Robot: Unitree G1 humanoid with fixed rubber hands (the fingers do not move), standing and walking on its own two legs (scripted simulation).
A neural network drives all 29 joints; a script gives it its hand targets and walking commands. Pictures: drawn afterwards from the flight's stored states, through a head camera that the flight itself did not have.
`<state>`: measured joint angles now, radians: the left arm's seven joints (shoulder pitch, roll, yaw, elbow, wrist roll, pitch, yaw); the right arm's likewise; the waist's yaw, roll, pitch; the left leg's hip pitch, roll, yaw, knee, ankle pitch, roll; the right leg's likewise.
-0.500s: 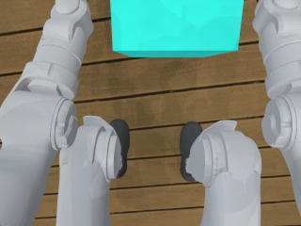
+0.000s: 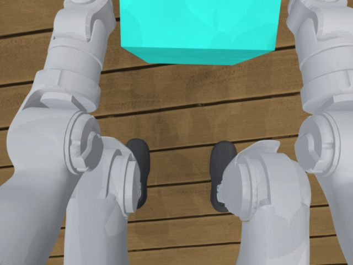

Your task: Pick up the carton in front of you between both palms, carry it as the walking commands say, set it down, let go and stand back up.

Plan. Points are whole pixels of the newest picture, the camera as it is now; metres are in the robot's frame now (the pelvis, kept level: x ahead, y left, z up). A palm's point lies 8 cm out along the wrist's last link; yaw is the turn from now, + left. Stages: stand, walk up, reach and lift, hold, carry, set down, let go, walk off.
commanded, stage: reach and lift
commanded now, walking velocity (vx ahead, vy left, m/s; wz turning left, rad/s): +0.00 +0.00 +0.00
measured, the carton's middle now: (195, 0) +0.56 -0.03 -0.23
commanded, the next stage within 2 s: none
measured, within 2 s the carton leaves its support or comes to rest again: leaves its support in 0.04 s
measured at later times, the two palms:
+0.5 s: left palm out of the picture +0.51 +0.12 +0.04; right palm out of the picture +0.50 -0.18 +0.04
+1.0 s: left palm out of the picture +0.47 +0.12 +0.19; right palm out of the picture +0.46 -0.18 +0.18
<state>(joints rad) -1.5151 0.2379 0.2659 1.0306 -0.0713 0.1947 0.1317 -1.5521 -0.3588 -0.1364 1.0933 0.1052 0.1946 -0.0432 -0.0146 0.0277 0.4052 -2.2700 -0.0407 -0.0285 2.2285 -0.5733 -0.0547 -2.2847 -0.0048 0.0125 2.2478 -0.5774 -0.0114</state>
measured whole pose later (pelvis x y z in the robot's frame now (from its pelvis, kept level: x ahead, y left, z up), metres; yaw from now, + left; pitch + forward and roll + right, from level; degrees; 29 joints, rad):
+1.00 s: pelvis +0.03 +0.01 +0.22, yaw -3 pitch +37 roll +1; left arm -0.80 -0.10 0.45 0.58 0.20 0.40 0.06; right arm -0.84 0.03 -0.43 0.62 -0.23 0.42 -0.01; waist 0.00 0.01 -0.23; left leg -1.65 -0.05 -0.05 1.49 -0.49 -0.04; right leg -1.67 0.04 0.06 1.49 -0.47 0.02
